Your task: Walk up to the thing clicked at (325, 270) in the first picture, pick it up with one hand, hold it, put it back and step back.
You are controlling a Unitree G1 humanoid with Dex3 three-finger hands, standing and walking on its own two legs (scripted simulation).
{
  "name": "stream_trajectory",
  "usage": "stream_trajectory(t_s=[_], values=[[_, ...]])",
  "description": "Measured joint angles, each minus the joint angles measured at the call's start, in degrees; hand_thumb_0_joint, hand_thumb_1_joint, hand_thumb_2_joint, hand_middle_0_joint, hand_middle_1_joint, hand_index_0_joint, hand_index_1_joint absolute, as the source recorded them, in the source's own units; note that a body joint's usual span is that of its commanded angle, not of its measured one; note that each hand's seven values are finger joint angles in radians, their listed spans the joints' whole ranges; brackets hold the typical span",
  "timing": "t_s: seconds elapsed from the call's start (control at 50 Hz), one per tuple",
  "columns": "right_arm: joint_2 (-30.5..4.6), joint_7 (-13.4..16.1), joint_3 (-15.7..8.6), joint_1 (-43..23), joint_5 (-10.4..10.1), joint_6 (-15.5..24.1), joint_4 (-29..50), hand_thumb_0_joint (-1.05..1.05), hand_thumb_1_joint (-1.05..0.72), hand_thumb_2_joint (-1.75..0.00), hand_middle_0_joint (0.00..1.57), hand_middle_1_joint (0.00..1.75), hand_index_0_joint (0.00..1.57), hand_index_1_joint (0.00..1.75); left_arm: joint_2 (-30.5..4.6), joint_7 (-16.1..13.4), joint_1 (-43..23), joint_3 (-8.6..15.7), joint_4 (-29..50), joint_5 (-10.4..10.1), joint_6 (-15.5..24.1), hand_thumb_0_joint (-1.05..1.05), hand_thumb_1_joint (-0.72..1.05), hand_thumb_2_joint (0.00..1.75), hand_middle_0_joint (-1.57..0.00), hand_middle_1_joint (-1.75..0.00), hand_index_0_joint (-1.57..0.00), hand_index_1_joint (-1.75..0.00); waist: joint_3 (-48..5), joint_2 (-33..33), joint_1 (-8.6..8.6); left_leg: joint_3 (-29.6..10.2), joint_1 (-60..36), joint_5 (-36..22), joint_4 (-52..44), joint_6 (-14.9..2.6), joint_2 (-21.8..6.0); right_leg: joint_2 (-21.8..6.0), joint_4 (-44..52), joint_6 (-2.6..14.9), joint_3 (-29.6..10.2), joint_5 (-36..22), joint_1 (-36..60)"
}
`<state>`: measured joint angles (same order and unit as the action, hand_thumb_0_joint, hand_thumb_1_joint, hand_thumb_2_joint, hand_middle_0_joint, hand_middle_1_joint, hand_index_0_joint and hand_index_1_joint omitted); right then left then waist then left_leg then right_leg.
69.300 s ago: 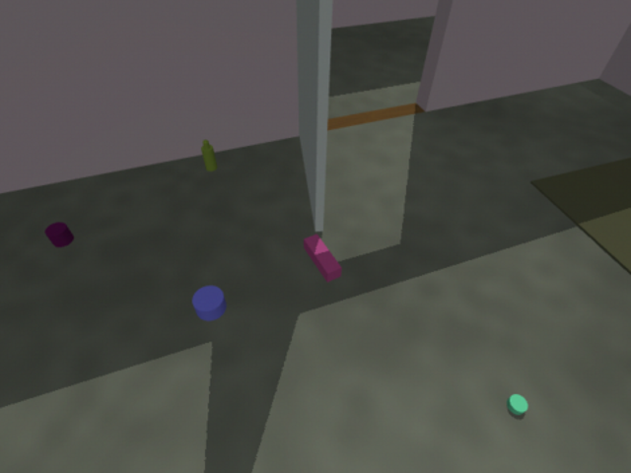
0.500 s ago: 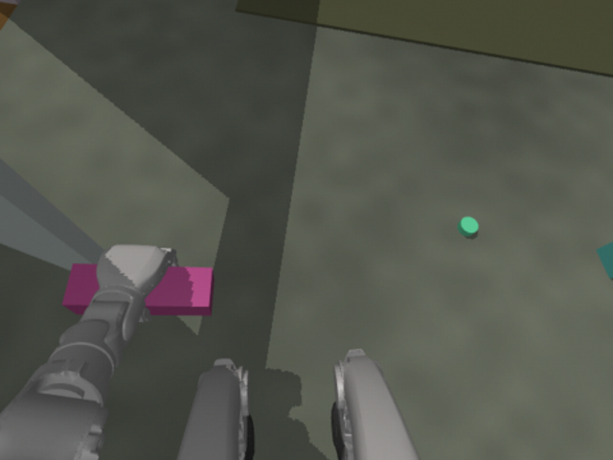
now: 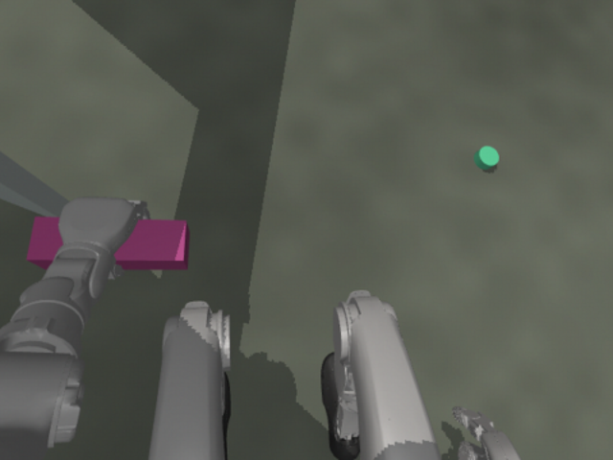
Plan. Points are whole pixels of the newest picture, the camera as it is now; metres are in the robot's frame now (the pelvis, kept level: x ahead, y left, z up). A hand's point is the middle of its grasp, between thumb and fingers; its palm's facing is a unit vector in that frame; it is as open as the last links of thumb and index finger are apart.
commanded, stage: crouch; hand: left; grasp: from above
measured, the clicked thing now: (116, 244) +0.41 +0.25 -0.21
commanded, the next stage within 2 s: lower in 0.62 s
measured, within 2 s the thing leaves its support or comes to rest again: rests again in 1.72 s
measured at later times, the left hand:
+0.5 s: hand (126, 251) +0.41 +0.25 -0.24, palm faces -0.49 +0.00 -0.87, open 9.4 cm
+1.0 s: hand (135, 255) +0.41 +0.25 -0.29, palm faces -0.50 -0.02 -0.86, open 9.4 cm
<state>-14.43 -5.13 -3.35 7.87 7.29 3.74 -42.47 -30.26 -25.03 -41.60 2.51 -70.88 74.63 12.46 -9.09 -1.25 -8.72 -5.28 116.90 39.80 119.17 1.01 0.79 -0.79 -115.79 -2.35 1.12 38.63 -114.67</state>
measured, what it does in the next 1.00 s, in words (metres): lowers itself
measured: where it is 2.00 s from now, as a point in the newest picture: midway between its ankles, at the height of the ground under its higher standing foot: (278, 433)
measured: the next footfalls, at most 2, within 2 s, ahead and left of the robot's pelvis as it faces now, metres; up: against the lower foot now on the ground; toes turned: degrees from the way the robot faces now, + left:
none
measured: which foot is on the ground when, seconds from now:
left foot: down 0.00-1.00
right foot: down 0.00-1.00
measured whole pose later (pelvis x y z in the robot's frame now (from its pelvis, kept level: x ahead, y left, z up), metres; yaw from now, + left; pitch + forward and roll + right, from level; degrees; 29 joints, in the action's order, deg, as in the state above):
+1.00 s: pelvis -0.01 +0.00 -0.10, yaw -2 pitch +34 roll -6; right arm -15.8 -8.2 -0.3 6.7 9.7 5.1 -45.2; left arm -37.1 -28.0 -48.6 5.5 -83.8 76.8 16.5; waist -3.5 0.8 -12.2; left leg -7.3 131.3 40.6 137.6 1.8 1.2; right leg 0.6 -133.1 -2.8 1.6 38.5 -129.0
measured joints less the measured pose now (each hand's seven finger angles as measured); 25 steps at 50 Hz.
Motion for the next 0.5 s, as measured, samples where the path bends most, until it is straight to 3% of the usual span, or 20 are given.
stream_trajectory(t_s=[0.3,0.5], values=[[-0.6,-1.7,0.5,0.8,0.4,-0.3,-0.4,0.0,-0.91,-0.9,0.2,0.3,0.2,0.3,-2.8,0.7,-3.0,1.2,-3.3,-0.1,0.6,-0.04,0.03,0.55,-0.77,-0.51,-0.78,-0.47,2.1,0.4,-1.44,-0.6,6.1,0.7,7.3,0.1,0.0,0.6,-6.8,-0.21,0.1,0.3,-6.0],[-0.6,-2.4,1.0,1.3,1.0,-0.1,-1.4,0.0,-0.91,-0.9,0.2,0.3,0.2,0.3,-3.9,-0.3,-3.7,2.2,-5.4,0.9,2.3,-0.04,0.04,0.53,-0.76,-0.51,-0.77,-0.47,3.2,0.7,-2.05,-0.7,9.4,0.4,11.0,0.19,0.1,0.8,-10.5,-0.3,-0.1,-0.1,-9.4]])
